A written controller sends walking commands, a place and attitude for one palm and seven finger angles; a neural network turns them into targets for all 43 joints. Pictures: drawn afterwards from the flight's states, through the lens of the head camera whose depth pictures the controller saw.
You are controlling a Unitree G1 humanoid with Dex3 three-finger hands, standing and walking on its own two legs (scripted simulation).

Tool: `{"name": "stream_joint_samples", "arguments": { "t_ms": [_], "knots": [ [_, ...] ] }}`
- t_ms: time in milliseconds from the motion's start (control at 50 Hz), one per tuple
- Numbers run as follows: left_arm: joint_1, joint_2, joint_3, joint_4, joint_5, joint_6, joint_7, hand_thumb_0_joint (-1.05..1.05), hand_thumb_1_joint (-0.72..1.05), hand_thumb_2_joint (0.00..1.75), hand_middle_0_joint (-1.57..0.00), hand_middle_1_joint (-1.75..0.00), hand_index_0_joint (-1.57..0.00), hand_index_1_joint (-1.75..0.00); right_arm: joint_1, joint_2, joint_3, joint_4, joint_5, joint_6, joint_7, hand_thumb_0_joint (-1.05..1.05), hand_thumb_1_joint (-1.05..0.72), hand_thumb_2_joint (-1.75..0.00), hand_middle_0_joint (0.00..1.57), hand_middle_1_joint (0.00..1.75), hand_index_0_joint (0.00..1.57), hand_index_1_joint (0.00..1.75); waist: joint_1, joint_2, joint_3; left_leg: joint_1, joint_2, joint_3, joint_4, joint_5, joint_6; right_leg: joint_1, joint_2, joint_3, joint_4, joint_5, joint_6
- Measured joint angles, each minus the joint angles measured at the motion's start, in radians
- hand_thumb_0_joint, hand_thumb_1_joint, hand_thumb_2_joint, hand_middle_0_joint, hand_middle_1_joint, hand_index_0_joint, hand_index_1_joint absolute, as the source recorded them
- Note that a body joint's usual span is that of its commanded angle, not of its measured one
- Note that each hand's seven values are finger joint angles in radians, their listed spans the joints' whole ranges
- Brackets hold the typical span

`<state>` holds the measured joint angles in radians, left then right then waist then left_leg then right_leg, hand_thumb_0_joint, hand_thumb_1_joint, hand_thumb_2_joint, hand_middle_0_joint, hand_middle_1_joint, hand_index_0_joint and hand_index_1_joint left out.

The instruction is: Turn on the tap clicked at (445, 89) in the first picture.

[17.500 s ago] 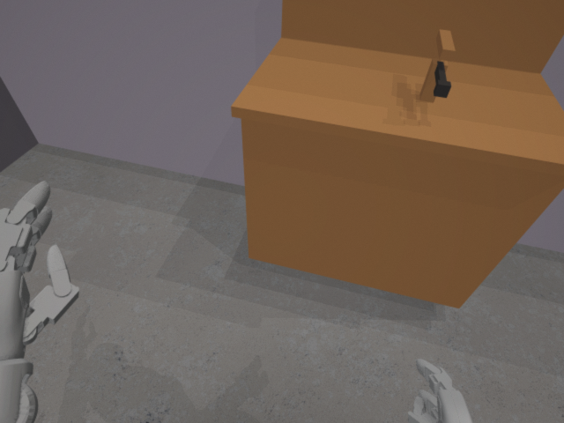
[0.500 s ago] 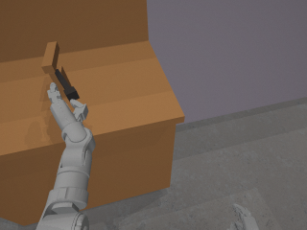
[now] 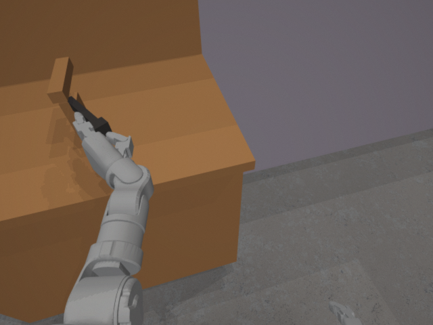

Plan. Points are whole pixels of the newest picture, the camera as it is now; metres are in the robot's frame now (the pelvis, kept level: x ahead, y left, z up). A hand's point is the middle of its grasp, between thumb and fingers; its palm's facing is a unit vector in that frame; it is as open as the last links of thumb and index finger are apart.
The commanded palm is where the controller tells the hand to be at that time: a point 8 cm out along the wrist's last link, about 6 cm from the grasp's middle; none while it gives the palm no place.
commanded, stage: push the lever round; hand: left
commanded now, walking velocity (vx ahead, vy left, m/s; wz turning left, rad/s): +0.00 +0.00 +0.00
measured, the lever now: (100, 128) +0.44 +0.25 +0.13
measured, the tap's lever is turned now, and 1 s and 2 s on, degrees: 31 69 84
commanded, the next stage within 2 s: lift the hand up off the lever in 1.04 s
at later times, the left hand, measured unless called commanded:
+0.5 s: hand (144, 131) +0.45 +0.17 +0.12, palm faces +0.80 -0.58 -0.15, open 8.1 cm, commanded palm +0.40 +0.19 +0.12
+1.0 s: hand (149, 121) +0.48 +0.16 +0.12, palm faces +0.81 -0.56 -0.16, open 8.0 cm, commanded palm +0.43 +0.20 +0.12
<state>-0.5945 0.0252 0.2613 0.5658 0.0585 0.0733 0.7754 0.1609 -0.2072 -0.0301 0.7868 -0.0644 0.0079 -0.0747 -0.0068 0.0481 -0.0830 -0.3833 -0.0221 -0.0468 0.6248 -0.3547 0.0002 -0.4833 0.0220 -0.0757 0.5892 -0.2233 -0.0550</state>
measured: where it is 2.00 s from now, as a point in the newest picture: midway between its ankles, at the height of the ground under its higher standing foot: outside the picture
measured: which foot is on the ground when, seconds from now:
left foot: down 0.00-1.00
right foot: down 0.00-1.00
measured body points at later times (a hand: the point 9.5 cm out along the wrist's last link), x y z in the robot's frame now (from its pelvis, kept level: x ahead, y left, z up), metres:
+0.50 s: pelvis +0.00 +0.00 -0.01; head +0.04 -0.02 +0.44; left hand +0.40 +0.19 +0.13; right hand +0.12 -0.24 -0.15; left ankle -0.03 +0.12 -0.73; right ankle +0.04 -0.08 -0.73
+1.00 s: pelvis +0.00 -0.02 -0.01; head +0.06 -0.04 +0.44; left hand +0.44 +0.19 +0.13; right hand +0.07 -0.28 -0.15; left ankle -0.03 +0.12 -0.73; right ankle +0.04 -0.08 -0.73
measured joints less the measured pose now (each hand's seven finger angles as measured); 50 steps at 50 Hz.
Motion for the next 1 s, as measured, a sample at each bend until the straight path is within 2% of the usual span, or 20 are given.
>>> {"name": "stream_joint_samples", "arguments": {
  "t_ms": [380, 560, 760, 1000],
  "knots": [
    [-0.152, -0.027, 0.020, 0.138, 0.047, 0.021, 0.137, 0.01, 0.90, 0.90, -0.15, -0.15, -0.10, -0.13, 0.005, 0.006, -0.009, 0.021, -0.028, 0.004, 0.041, 0.01, -0.91, -0.90, 0.20, 0.30, 0.20, 0.30, -0.010, -0.001, -0.015, -0.074, -0.005, -0.007, 0.050, -0.014, -0.004, -0.071, -0.007, -0.009, 0.050, -0.017, -0.003],
    [-0.252, -0.022, 0.071, 0.236, 0.071, 0.024, 0.188, 0.01, 0.90, 0.90, -0.15, -0.15, -0.07, -0.11, 0.015, 0.007, -0.010, 0.036, -0.043, 0.004, 0.057, 0.01, -0.91, -0.90, 0.20, 0.30, 0.20, 0.30, -0.025, 0.000, -0.030, -0.123, -0.003, -0.009, 0.071, -0.021, -0.010, -0.123, -0.005, -0.011, 0.076, -0.026, -0.009],
    [-0.285, 0.019, 0.136, 0.282, 0.091, 0.012, 0.178, 0.01, 0.90, 0.90, -0.15, -0.15, -0.08, -0.12, 0.050, -0.005, -0.018, 0.026, -0.047, 0.008, 0.064, 0.01, -0.91, -0.90, 0.20, 0.30, 0.20, 0.30, -0.050, 0.004, -0.041, -0.143, 0.008, -0.003, 0.071, -0.024, -0.017, -0.150, 0.006, -0.007, 0.081, -0.027, -0.018],
    [-0.336, 0.069, 0.177, 0.350, 0.098, -0.023, 0.165, 0.01, 0.90, 0.90, -0.15, -0.15, -0.12, -0.14, 0.066, -0.025, -0.026, 0.027, -0.045, 0.003, 0.063, 0.01, -0.91, -0.90, 0.20, 0.30, 0.20, 0.30, -0.074, 0.003, -0.033, -0.165, 0.017, -0.005, 0.075, -0.021, -0.019, -0.166, 0.015, -0.011, 0.072, -0.017, -0.023]
  ]
}}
